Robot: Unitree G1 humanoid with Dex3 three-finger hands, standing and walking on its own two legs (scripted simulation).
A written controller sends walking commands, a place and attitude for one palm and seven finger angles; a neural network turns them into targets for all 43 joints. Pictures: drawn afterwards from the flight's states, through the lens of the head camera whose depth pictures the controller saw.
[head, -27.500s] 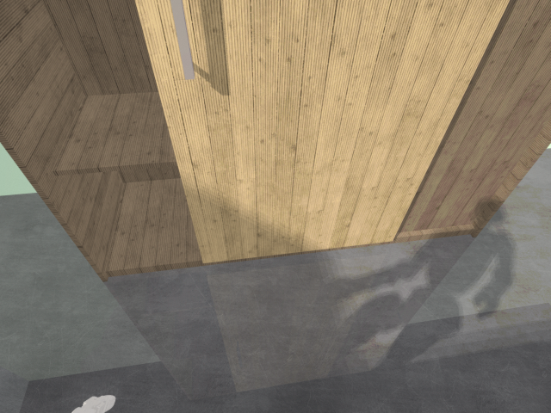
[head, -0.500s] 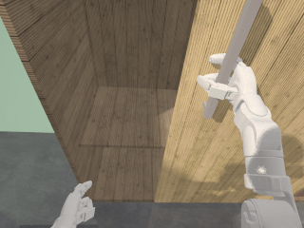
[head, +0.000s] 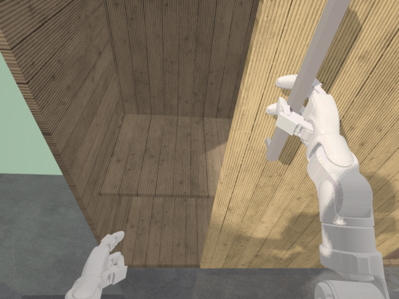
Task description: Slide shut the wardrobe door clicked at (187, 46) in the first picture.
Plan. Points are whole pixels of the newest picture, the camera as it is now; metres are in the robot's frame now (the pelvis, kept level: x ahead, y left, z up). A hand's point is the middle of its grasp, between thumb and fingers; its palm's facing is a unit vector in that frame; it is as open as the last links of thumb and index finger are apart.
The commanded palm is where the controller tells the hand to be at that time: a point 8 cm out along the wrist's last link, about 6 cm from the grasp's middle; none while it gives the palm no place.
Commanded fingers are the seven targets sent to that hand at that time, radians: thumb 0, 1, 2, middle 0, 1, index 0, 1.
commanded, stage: grip the handle and tug to test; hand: right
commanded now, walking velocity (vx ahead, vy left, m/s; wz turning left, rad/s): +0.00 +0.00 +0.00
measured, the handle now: (296, 85) +0.41 -0.14 +0.27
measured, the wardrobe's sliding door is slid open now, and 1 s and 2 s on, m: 0.39 0.39 0.35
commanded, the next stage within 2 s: tug the door sideways, standing still in 0.40 s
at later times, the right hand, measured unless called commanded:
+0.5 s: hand (284, 123) +0.35 -0.12 +0.23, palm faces -0.03 +1.00 -0.07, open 6.1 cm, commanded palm +0.31 -0.17 +0.24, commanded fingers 0.00 -0.90 -0.90 0.45 1.40 0.45 1.40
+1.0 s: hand (282, 116) +0.36 -0.12 +0.23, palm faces -0.01 +1.00 -0.07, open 5.6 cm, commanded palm +0.35 -0.16 +0.24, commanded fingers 0.00 -0.90 -0.90 0.45 1.40 0.45 1.40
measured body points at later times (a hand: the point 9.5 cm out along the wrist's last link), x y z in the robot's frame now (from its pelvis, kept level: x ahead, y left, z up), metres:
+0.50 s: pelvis +0.04 -0.01 +0.00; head +0.03 +0.02 +0.45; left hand +0.26 +0.20 -0.08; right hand +0.35 -0.17 +0.24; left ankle -0.02 +0.14 -0.74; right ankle -0.04 -0.13 -0.74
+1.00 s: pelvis +0.04 -0.03 +0.00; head +0.05 +0.00 +0.45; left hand +0.31 +0.12 -0.08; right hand +0.36 -0.17 +0.24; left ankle -0.02 +0.15 -0.73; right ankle -0.04 -0.13 -0.74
